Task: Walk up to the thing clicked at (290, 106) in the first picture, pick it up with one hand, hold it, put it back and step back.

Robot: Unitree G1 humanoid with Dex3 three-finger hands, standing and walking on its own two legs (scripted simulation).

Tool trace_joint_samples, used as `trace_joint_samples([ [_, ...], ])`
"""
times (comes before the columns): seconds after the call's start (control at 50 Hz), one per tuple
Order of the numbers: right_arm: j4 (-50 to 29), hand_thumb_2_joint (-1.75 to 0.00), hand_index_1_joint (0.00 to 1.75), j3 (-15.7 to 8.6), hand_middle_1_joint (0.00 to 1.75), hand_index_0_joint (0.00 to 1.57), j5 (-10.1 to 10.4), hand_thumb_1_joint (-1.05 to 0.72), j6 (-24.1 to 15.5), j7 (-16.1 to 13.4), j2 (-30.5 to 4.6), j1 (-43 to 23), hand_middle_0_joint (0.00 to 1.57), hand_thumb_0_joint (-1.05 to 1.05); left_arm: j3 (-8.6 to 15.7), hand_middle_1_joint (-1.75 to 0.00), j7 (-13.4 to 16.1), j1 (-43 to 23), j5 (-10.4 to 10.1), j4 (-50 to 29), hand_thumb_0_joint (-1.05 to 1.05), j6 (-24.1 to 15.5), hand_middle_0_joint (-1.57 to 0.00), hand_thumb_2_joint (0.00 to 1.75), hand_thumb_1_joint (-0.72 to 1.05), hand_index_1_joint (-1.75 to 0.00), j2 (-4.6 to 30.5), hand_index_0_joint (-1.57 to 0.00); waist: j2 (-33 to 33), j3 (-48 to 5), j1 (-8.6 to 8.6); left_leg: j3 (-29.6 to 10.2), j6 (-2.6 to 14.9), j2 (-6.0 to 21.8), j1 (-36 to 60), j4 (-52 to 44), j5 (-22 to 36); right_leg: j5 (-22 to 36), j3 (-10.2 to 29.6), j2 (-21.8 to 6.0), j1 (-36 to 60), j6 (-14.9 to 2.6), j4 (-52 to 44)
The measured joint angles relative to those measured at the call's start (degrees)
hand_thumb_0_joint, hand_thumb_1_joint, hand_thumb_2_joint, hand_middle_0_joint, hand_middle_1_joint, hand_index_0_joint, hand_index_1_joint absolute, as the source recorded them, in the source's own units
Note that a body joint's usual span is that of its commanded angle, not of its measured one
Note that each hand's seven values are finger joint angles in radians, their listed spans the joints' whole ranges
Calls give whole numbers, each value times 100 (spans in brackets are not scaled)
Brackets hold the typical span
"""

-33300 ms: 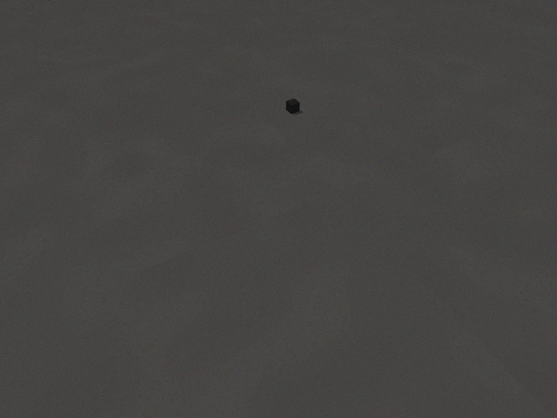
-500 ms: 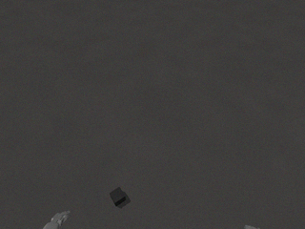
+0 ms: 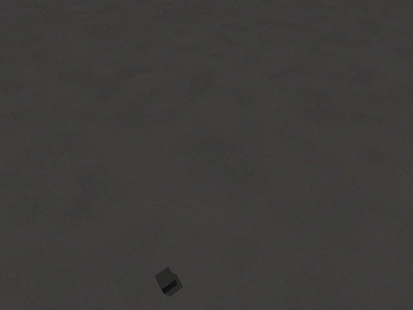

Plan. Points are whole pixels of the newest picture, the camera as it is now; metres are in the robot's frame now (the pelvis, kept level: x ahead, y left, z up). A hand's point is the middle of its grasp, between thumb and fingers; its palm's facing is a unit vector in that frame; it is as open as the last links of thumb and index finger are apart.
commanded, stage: stand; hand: left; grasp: from above
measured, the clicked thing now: (166, 280) +0.44 +0.21 -0.74
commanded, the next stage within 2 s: step back in 1.80 s
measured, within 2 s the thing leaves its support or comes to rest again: neither
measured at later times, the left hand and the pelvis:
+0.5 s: hand out of the picture +0.04 +0.24 -0.16, palm faces +0.02 -0.94 -0.34, open 7.4 cm; pelvis -0.01 -0.01 +0.00, yaw +0 degrees
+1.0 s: hand out of the picture +0.07 +0.23 -0.15, palm faces +0.01 -0.94 -0.34, open 7.4 cm; pelvis +0.00 -0.01 +0.01, yaw +0 degrees
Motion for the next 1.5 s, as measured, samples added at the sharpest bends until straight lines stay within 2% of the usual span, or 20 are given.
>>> trace_joint_samples([
  [0.5, 364, -90, 30, 41, 30, 20, 19, -90, 18, 64, -197, 7, 20, 0, 13, -30, -100, -254, -35, 416, 0, -61, -20, 90, 91, -30, 143, -20, -12, -2, -85, -29, -77, 84, 87, -380, 261, 254, -29, 91, 79, -75, -367],
  [1.5, 368, -90, 30, 142, 30, 20, 51, -90, -41, 97, -305, -165, 20, 0, -22, -30, -174, -422, -86, 327, 0, -89, -20, 90, 91, -30, 213, -20, -9, -85, -124, 3, -155, 163, 180, -572, 252, 219, 0, 167, 114, -146, -480],
])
